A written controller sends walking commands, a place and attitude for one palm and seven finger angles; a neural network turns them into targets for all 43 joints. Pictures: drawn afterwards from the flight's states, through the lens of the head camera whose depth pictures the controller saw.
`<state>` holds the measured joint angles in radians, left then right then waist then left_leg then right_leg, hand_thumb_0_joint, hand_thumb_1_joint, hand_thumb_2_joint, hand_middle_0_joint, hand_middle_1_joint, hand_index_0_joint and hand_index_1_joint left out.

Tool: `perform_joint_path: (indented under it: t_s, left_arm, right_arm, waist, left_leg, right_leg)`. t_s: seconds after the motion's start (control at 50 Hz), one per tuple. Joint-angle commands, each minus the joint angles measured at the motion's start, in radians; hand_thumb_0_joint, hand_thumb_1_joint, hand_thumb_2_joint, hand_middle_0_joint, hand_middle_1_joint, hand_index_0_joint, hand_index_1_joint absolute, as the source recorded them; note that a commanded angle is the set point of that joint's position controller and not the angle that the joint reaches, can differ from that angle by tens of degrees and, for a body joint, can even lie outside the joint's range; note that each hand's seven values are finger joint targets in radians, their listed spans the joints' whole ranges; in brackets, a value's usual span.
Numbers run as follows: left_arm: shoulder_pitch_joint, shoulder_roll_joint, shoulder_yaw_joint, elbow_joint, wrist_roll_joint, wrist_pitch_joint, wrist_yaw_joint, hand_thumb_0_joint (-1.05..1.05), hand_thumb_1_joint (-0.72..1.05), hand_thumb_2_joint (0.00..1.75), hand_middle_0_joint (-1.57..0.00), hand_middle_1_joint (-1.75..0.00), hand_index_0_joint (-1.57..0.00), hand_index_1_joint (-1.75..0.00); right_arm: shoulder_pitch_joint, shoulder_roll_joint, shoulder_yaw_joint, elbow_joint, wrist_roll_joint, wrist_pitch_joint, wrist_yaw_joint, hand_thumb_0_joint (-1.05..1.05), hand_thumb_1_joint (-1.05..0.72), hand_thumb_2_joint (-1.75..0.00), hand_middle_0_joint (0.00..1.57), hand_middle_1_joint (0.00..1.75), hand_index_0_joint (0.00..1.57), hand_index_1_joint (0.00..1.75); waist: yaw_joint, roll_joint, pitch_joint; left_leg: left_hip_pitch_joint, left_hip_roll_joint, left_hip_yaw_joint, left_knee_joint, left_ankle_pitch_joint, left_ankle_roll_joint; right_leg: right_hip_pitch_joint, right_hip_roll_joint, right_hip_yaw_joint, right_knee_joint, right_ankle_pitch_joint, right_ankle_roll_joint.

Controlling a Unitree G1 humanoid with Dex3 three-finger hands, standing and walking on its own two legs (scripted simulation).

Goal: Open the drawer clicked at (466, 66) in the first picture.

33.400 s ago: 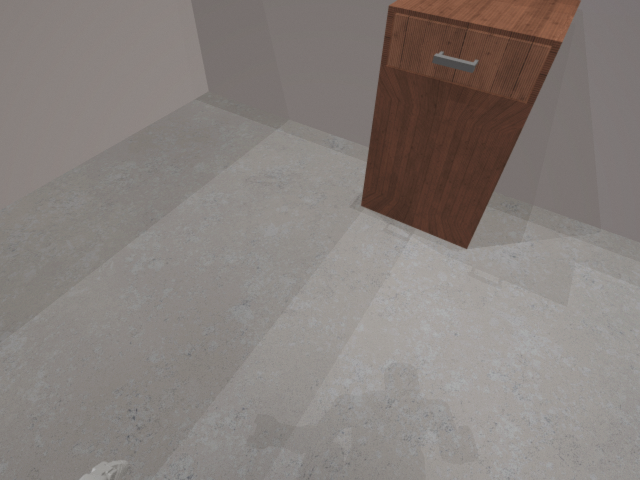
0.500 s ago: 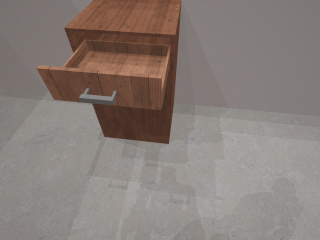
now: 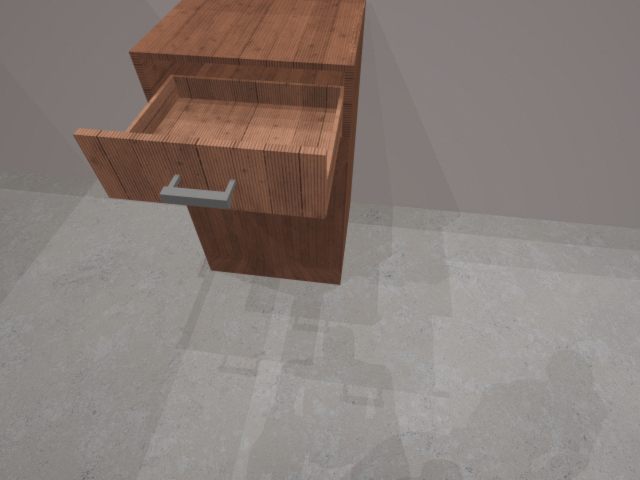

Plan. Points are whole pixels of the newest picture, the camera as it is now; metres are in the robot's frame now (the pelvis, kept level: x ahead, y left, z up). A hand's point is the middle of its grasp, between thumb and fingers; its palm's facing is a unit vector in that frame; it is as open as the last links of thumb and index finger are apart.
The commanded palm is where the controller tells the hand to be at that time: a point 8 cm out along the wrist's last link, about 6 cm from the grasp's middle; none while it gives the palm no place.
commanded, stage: look to check the result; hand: left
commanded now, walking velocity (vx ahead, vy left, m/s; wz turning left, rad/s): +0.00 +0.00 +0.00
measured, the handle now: (200, 189) +0.60 +0.26 -0.02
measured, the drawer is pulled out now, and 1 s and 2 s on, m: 0.29 0.29 0.29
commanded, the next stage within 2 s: stand and wait in 0.22 s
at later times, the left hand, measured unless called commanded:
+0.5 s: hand out of the picture +0.00 +0.16 -0.17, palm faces +0.04 -0.98 -0.19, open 7.4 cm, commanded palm none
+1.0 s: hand out of the picture +0.01 +0.15 -0.17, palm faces +0.05 -0.98 -0.19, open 7.4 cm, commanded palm none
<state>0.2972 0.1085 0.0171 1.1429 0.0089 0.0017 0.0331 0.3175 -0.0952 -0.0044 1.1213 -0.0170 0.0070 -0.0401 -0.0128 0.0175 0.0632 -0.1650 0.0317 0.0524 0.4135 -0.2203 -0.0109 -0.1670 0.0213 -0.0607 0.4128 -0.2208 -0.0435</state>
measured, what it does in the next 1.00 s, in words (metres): stands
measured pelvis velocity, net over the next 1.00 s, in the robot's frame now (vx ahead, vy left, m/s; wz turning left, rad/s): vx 0.02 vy -0.02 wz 0.01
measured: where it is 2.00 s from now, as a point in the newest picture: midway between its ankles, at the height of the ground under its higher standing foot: outside the picture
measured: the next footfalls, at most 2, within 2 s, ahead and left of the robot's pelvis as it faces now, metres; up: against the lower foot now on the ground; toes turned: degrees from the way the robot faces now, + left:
none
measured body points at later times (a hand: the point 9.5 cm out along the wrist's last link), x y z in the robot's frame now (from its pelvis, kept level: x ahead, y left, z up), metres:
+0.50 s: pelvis +0.01 -0.01 +0.00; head +0.03 -0.02 +0.45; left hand +0.00 +0.21 -0.16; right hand -0.01 -0.21 -0.17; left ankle +0.00 +0.12 -0.74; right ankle +0.00 -0.09 -0.74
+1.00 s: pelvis +0.02 -0.02 +0.00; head +0.04 -0.03 +0.45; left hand +0.01 +0.20 -0.16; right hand +0.00 -0.22 -0.17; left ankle +0.00 +0.12 -0.74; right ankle +0.00 -0.09 -0.74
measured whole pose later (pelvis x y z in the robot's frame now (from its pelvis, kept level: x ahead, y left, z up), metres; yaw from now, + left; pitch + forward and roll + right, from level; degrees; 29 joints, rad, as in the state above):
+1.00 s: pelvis +0.02 -0.02 +0.00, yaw +0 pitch -1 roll +0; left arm 0.29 0.11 0.02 1.14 0.01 -0.01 0.04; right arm 0.29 -0.11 -0.01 1.13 -0.02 0.01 -0.04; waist -0.01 0.02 0.07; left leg -0.13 0.05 0.04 0.40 -0.24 -0.04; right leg -0.14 0.04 -0.07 0.40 -0.25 -0.06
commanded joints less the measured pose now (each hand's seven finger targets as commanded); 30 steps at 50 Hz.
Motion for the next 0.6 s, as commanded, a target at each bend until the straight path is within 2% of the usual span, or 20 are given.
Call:
perform_joint_path:
  t_s: [0.0, 0.06, 0.12, 0.22, 0.3, 0.38, 0.46, 0.58]
  left_arm:
    - [0.081, 0.093, 0.016, -0.021, 0.0, -0.014, 0.01, 0.0, 0.9, 0.9, -0.2, -0.3, -0.2, -0.3]
    - [0.08, 0.095, 0.018, -0.022, 0.0, -0.015, 0.009, 0.0, 0.9, 0.9, -0.2, -0.3, -0.2, -0.3]
    - [0.079, 0.095, 0.018, -0.023, 0.0, -0.017, 0.01, 0.0, 0.9, 0.9, -0.2, -0.3, -0.2, -0.3]
    - [0.078, 0.095, 0.017, -0.024, 0.0, -0.016, 0.011, 0.0, 0.9, 0.9, -0.2, -0.3, -0.2, -0.3]
    - [0.077, 0.097, 0.019, -0.026, 0.0, -0.018, 0.011, 0.0, 0.9, 0.9, -0.2, -0.3, -0.2, -0.3]
    - [0.078, 0.098, 0.019, -0.027, 0.001, -0.017, 0.011, 0.0, 0.9, 0.9, -0.2, -0.3, -0.2, -0.3]
    - [0.071, 0.104, 0.022, -0.028, -0.001, -0.018, 0.01, 0.0, 0.9, 0.9, -0.2, -0.3, -0.2, -0.3]
    - [0.076, 0.106, 0.021, -0.028, -0.001, -0.019, 0.011, 0.0, 0.9, 0.9, -0.2, -0.3, -0.2, -0.3]
  right_arm:
    - [0.096, -0.075, -0.012, -0.01, 0.004, -0.008, -0.005, 0.0, -0.9, -0.9, 0.2, 0.3, 0.2, 0.3]
    - [0.093, -0.076, -0.012, -0.009, 0.005, -0.01, -0.006, 0.0, -0.9, -0.9, 0.2, 0.3, 0.2, 0.3]
    - [0.092, -0.076, -0.012, -0.008, 0.005, -0.012, -0.007, 0.0, -0.9, -0.9, 0.2, 0.3, 0.2, 0.3]
    - [0.086, -0.077, -0.012, -0.006, 0.005, -0.009, -0.006, 0.0, -0.9, -0.9, 0.2, 0.3, 0.2, 0.3]
    - [0.086, -0.078, -0.012, -0.007, 0.005, -0.011, -0.007, 0.0, -0.9, -0.9, 0.2, 0.3, 0.2, 0.3]
    - [0.077, -0.081, -0.012, -0.007, 0.006, -0.009, -0.007, 0.0, -0.9, -0.9, 0.2, 0.3, 0.2, 0.3]
    - [0.079, -0.083, -0.011, -0.005, 0.005, -0.01, -0.007, 0.0, -0.9, -0.9, 0.2, 0.3, 0.2, 0.3]
    - [0.073, -0.083, -0.011, -0.005, 0.006, -0.008, -0.007, 0.0, -0.9, -0.9, 0.2, 0.3, 0.2, 0.3]
  waist:
    - [0.002, -0.014, 0.042]
    - [0.003, 0.005, 0.032]
    - [0.002, 0.002, 0.023]
    - [0.003, -0.004, 0.043]
    - [0.003, -0.013, 0.024]
    - [0.006, 0.005, 0.038]
    - [0.005, -0.019, 0.019]
    - [0.006, -0.012, 0.025]
  left_leg:
    - [-0.008, 0.066, -0.076, -0.079, 0.056, 0.038]
    - [-0.003, 0.066, -0.072, -0.079, 0.068, 0.037]
    - [0.004, 0.068, -0.074, -0.075, 0.098, 0.037]
    - [0.001, 0.067, -0.071, -0.079, 0.078, 0.036]
    - [0.012, 0.071, -0.067, -0.073, 0.111, 0.036]
    - [0.012, 0.068, -0.068, -0.076, 0.095, 0.035]
    - [0.014, 0.066, -0.065, -0.073, 0.11, 0.033]
    - [0.022, 0.065, -0.062, -0.067, 0.12, 0.031]
  right_leg:
    - [-0.047, -0.107, 0.109, -0.104, 0.036, -0.01]
    - [-0.037, -0.108, 0.113, -0.1, 0.06, -0.011]
    - [-0.024, -0.107, 0.11, -0.09, 0.101, -0.01]
    - [-0.037, -0.108, 0.113, -0.097, 0.082, -0.01]
    - [-0.02, -0.108, 0.108, -0.087, 0.13, -0.009]
    - [-0.033, -0.107, 0.112, -0.093, 0.103, -0.01]
    - [-0.006, -0.113, 0.108, -0.091, 0.143, -0.01]
    - [-0.01, -0.114, 0.107, -0.093, 0.163, -0.011]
